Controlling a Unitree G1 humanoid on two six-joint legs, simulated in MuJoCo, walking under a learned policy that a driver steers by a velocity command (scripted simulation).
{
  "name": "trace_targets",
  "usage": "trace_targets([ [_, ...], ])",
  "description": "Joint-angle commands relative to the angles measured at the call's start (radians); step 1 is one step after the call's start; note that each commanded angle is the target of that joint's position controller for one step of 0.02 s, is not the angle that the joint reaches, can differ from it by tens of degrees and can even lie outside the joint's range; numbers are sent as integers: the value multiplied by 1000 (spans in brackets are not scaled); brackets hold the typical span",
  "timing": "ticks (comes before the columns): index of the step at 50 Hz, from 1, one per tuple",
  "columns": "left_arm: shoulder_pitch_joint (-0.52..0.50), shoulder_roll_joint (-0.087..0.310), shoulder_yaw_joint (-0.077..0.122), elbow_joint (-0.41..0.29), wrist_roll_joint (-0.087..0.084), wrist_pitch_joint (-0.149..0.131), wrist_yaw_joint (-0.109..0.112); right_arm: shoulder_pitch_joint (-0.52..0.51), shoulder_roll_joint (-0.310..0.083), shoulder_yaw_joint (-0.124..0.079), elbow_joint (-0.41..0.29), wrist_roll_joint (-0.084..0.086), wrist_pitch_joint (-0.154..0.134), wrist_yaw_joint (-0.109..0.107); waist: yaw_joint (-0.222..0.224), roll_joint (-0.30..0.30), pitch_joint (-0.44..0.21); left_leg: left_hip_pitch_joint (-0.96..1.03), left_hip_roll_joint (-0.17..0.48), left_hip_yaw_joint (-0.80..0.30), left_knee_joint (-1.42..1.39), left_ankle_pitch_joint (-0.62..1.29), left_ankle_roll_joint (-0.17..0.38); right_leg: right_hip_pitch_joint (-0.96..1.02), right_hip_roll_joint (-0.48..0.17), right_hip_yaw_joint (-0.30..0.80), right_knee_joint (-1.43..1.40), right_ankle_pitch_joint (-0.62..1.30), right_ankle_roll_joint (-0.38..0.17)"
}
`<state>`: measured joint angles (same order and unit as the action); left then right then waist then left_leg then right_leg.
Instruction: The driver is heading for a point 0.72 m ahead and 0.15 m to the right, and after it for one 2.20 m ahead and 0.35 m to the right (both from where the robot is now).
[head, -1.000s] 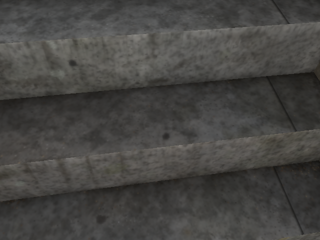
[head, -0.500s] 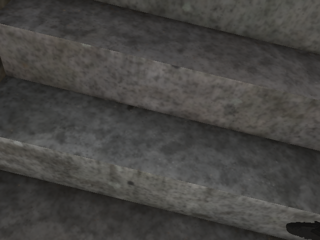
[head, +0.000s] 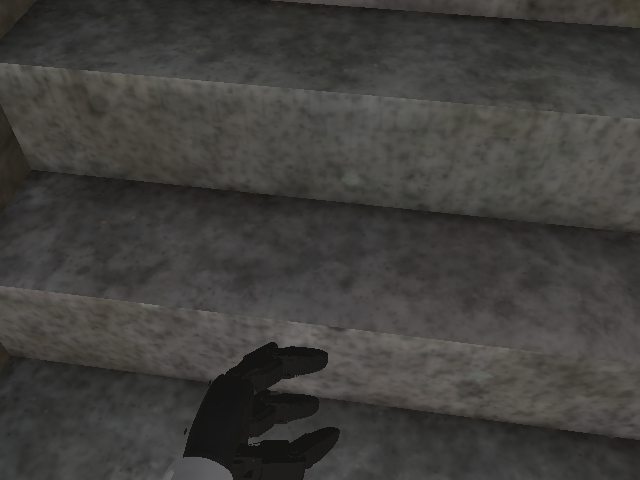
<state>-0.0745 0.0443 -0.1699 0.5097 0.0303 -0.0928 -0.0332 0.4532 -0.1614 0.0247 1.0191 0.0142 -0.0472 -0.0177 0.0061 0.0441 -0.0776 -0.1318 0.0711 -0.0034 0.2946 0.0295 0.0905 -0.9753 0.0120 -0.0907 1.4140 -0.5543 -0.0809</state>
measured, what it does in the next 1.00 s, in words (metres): climbs: left foot 0.20 m higher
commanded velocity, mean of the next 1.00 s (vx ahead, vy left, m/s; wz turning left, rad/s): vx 0.49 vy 0.00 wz -0.19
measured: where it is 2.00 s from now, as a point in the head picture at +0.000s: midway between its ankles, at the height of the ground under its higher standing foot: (422, 110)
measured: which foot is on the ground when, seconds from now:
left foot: down 0.00-0.00, up 0.02-0.50, down 0.52-1.00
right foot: down 0.00-0.54, up 0.56-1.00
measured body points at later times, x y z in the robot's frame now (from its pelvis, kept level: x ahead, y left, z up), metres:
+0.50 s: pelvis +0.21 +0.03 +0.18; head +0.22 +0.00 +0.63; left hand +0.08 +0.19 +0.04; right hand +0.48 -0.04 +0.13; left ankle +0.37 +0.15 -0.35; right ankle +0.10 -0.11 -0.58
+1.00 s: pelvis +0.41 +0.06 +0.37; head +0.40 +0.07 +0.82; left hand +0.66 +0.13 +0.28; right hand +0.33 -0.11 +0.21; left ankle +0.36 +0.16 -0.38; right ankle +0.51 -0.09 -0.03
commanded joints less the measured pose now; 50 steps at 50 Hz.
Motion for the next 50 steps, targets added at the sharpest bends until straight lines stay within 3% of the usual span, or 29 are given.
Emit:
trace_targets([
  [1, 631, 439, 202, 227, 48, 61, 26, -73, -173, -52, -93, -40, -54, 42, 222, -427, -469, -390, -87, -86, 894, 467, 121, 1027, -258, 958, -956, -233, -294],
  [2, 620, 376, 196, 281, 59, 84, 54, -227, -124, -55, -132, -40, -68, 91, 234, -371, -392, -634, -221, -274, 1490, -7, 79, 958, -305, 1231, -1139, -377, -283],
  [3, 507, 298, 174, 329, 14, 90, 53, -352, -19, -31, -256, -28, -76, 113, 138, -270, -146, -859, -212, -313, 1755, -99, 92, 791, -305, 1058, -1073, -408, -181],
  [4, 411, 175, 142, 364, 15, 85, 40, -470, 61, 10, -352, -33, -77, 124, 75, -179, 52, -1037, -215, -285, 1890, -152, 113, 632, -271, 831, -977, -307, -148],
  [5, 396, 76, 119, 415, 7, 73, 28, -427, 94, 31, -366, -39, -71, 126, -1, -96, 138, -1097, -187, -270, 1910, -143, 128, 562, -215, 617, -925, -143, -84],
  [6, 380, -4, 106, 458, 10, 60, 6, -326, 101, 45, -345, -35, -72, 128, -63, -41, 123, -1068, -177, -279, 1918, -112, 133, 536, -175, 484, -928, 5, -53],
  [7, 329, -17, 108, 467, 6, 53, -11, -245, 96, 55, -323, -22, -70, 127, -118, -22, 130, -1062, -166, -273, 1902, -81, 126, 505, -152, 353, -945, 116, -37],
  [10, 263, 61, 122, 474, 21, 39, -26, -269, 65, 78, -340, -12, -52, 85, -162, -27, 138, -1079, -148, -195, 1830, 45, 67, 352, -151, 163, -1033, 221, -49],
  [14, 471, 120, 121, 544, 8, 22, -18, -352, 109, 103, -346, -3, -28, 17, -60, -108, 106, -1391, -120, -151, 2111, 7, 0, 561, -242, 267, -1106, 199, -119],
  [17, 587, 126, 128, 554, 5, 33, 12, -524, 82, 109, -412, 22, -43, 20, 29, -115, 104, -1536, -46, -127, 1948, -31, -29, 775, -283, 297, -1144, 186, -100],
  [20, 710, 144, 134, 582, -10, 44, 47, -728, 114, 135, -519, 15, -38, 37, 104, -158, 104, -1539, 60, 46, 1767, -108, -62, 850, -320, 345, -1301, 201, -135],
  [22, 741, 182, 156, 611, -56, 58, 82, -887, 172, 177, -595, -5, -30, 61, 132, -185, 92, -1153, 107, 140, 1401, -276, -40, 734, -331, 259, -1504, 415, -151],
  [23, 701, 186, 148, 621, -72, 70, 90, -845, 157, 179, -595, 3, -35, 75, 62, -155, 48, -819, 58, 211, 1136, -323, 1, 670, -263, 99, -1496, 725, -121],
  [24, 764, 214, 152, 649, -61, 47, 66, -794, 124, 144, -574, 8, -47, 82, 41, -218, -61, -520, -56, 314, 1098, -414, 23, 691, -257, 73, -1392, 1329, -143],
  [25, 780, 260, 156, 674, -39, 25, 59, -580, 46, 95, -509, -2, -45, 72, -58, -335, -148, -398, -114, 257, 1108, -525, 62, 843, -310, 85, -1254, 1906, -154],
  [26, 724, 339, 180, 667, -44, 17, 64, -393, -73, 41, -471, -10, -41, 64, -187, -401, -191, -386, -113, 135, 914, -647, 84, 1040, -314, 99, -1068, 2110, -128],
  [27, 611, 384, 198, 624, -20, 0, 67, -164, -155, 2, -403, -40, -39, 64, -288, -371, -314, -114, -27, -115, 842, -570, 126, 910, -311, 149, -831, 2168, -126],
  [28, 591, 251, 187, 581, -22, -19, 35, -20, -234, -39, -315, -67, -16, 49, -262, -44, -392, 122, 192, -597, 485, -767, 223, 554, -163, 130, -511, 1730, -104],
  [29, 471, 151, 176, 552, -22, -36, -2, 141, -295, -66, -213, -81, 25, 21, -290, 216, -435, 238, 324, -1060, -10, -1014, 270, 300, 14, 242, -68, 638, -87],
  [30, 333, 86, 180, 475, -25, -38, -41, 57, -218, -49, -161, -73, 33, 6, -223, 173, -331, 67, 361, -1123, -64, -1016, 183, 149, 58, 418, 462, 534, -61],
  [32, 161, -4, 138, 279, -28, -7, -52, -218, 3, 16, -88, -67, 24, 18, -23, 68, 26, -322, 328, -634, 91, -836, 86, -71, 12, 353, 777, 514, -103],
  [34, 274, 15, 126, 257, -28, 20, -28, -294, 119, 42, 1, -71, -9, 44, 116, -52, 97, -432, 239, -247, 155, -569, -28, -115, -17, 337, 793, 606, -146],
  [37, 363, 4, 91, 287, -50, 55, -10, -298, 66, 38, 17, -95, -23, 50, 169, 6, 109, -437, 189, 80, 73, -284, -62, -198, -2, 284, 775, 663, -116],
  [38, 349, 6, 87, 296, -54, 70, 2, -282, 47, 47, 25, -115, -23, 48, 163, 24, 94, -425, 210, 78, 37, -259, -27, -253, 18, 242, 970, 671, -101],
  [40, 300, 1, 81, 271, -43, 86, 21, -247, 19, 54, 46, -105, -22, 51, 160, 9, 138, -390, 204, 128, 17, -214, -44, -392, 6, 243, 1025, 660, -79],
  [43, 137, 34, 70, 224, -57, 67, 23, -174, 1, 63, 48, -90, -13, 46, 84, -39, 124, -322, 177, 223, -18, -152, -74, -447, -2, 174, 886, 726, -55],
  [45, -44, 42, 58, 170, -57, 61, 26, -15, -45, 50, 74, -69, -16, 25, -20, -9, 110, -220, 220, 180, -124, -246, -35, -525, -30, 74, 768, 664, -20],
  [47, 0, 36, 55, 174, -85, 75, 36, 94, -83, 31, 81, -65, -18, 7, -44, 57, 86, 54, 272, 113, -113, -376, -10, -713, -88, 126, 748, 603, -5],
  [50, -219, -1, 22, 83, -76, 78, 9, 124, -130, -9, 77, -68, 3, -23, -92, 49, 98, 144, 307, 111, -251, -275, 30, -668, -190, -5, 626, 367, 15],
])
